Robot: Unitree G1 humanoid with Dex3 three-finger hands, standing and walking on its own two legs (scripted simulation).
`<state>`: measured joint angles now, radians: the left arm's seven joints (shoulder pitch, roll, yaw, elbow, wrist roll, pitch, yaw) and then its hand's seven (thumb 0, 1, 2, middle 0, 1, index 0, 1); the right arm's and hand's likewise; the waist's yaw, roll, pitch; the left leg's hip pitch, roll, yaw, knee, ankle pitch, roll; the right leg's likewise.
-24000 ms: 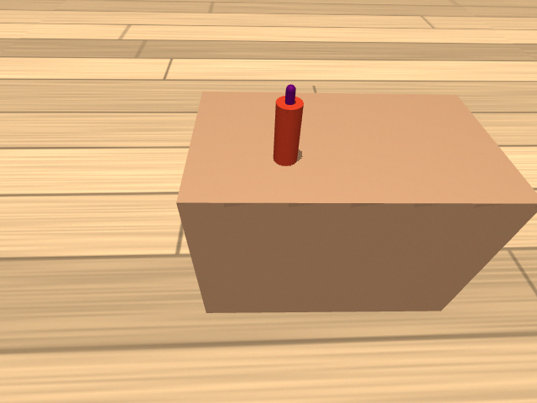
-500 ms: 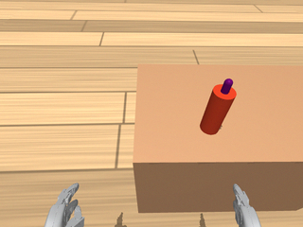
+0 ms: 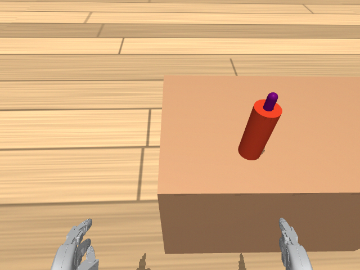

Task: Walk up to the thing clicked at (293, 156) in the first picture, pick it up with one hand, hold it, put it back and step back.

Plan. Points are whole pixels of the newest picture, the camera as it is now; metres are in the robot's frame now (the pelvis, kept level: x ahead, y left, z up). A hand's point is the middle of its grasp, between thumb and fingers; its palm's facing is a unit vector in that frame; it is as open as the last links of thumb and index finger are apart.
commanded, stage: home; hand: right
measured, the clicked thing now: (259, 126) +0.49 -0.21 +0.04
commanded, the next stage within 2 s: stand in 1.48 s
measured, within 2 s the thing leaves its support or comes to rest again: neither
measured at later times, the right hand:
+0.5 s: hand (267, 268) +0.17 -0.18 -0.05, palm faces +0.13 +0.97 -0.23, open 17.4 cm
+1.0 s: hand out of the picture +0.16 -0.18 -0.05, palm faces +0.14 +0.96 -0.24, open 17.5 cm
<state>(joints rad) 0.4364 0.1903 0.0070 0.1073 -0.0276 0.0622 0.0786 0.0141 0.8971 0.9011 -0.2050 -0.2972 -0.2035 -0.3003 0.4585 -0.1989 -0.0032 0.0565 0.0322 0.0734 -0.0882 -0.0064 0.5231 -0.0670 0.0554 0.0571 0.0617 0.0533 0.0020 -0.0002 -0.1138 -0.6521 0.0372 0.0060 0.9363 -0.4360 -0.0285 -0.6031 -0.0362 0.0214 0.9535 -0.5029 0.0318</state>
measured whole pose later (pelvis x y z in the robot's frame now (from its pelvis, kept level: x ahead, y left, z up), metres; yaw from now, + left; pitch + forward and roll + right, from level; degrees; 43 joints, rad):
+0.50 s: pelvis -0.01 +0.00 +0.00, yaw +0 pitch +9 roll +0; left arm 0.45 0.19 0.01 0.07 -0.03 0.08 0.08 0.01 0.90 0.90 -0.21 -0.30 -0.20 -0.30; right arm 0.47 -0.20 0.00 0.04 0.03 0.07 -0.10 -0.01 0.54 -0.06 0.05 0.05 0.06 0.05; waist 0.00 0.00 -0.12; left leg -0.68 0.04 0.00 0.96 -0.44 -0.03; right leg -0.63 -0.04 0.02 0.98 -0.50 0.03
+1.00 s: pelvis -0.01 +0.00 -0.01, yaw +0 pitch +9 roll +1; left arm 0.39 0.22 -0.01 0.22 -0.04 0.06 0.10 0.01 0.90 0.90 -0.21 -0.30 -0.20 -0.30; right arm 0.50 -0.20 -0.01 0.01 0.03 0.08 -0.13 -0.01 0.55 -0.05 0.05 0.05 0.06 0.05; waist 0.02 0.00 -0.13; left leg -0.69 0.03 0.01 0.97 -0.44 -0.02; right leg -0.64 -0.05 0.03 0.99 -0.51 0.04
